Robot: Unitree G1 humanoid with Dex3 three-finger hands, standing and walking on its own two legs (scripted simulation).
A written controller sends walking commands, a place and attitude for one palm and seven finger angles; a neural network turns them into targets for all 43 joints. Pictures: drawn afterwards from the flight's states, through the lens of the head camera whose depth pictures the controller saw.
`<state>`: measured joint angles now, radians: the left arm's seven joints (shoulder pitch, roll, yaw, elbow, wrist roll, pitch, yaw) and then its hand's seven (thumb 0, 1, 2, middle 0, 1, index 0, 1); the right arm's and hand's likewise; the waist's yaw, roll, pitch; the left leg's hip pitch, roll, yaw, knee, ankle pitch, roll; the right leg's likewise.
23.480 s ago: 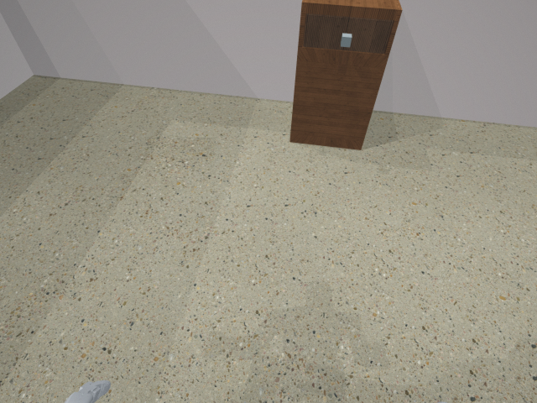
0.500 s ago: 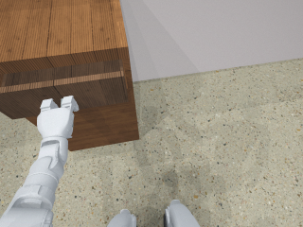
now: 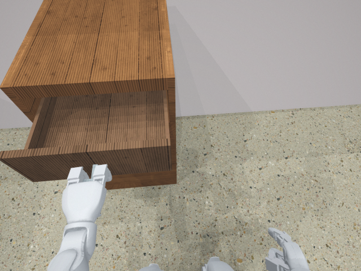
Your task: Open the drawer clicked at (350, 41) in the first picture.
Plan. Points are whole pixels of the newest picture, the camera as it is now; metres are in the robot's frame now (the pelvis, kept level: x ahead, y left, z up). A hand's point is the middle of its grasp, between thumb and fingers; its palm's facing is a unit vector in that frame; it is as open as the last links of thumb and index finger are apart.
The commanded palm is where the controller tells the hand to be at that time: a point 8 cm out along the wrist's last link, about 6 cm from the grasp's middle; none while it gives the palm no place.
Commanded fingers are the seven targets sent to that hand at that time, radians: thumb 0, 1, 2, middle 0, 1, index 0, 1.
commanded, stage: pull the drawer open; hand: left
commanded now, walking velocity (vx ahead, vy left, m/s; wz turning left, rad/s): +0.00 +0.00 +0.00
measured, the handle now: (93, 181) +0.32 +0.23 -0.05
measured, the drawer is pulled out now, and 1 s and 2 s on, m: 0.18 0.30 0.30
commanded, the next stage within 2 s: open the thumb to release the handle in 0.80 s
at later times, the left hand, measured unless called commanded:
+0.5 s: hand (89, 251) +0.17 +0.21 -0.07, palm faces -0.07 -0.09 -0.99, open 7.9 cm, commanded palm +0.12 +0.22 -0.01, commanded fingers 0.00 0.90 0.90 -0.40 -1.35 -0.40 -1.35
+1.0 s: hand (87, 265) +0.15 +0.20 -0.07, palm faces -0.02 -0.05 -1.00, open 7.9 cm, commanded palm +0.12 +0.21 -0.01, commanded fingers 0.00 0.48 0.72 -0.37 -1.30 -0.37 -1.30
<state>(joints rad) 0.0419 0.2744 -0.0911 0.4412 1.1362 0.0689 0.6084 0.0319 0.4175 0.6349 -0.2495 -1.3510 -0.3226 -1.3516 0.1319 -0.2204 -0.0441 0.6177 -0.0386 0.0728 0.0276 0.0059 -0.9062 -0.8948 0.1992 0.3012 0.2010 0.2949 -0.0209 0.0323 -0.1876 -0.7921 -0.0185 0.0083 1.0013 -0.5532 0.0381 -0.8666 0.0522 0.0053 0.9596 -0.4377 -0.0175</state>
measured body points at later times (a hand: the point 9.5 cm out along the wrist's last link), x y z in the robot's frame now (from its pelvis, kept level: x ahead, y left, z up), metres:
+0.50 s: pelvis -0.01 -0.02 -0.01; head +0.06 -0.03 +0.43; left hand +0.17 +0.21 -0.01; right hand +0.18 -0.25 -0.12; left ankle -0.05 +0.09 -0.68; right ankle +0.01 -0.11 -0.68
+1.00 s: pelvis -0.03 -0.03 -0.03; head +0.04 -0.06 +0.42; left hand +0.14 +0.20 -0.01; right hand +0.18 -0.26 -0.14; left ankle -0.05 +0.09 -0.68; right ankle +0.01 -0.11 -0.68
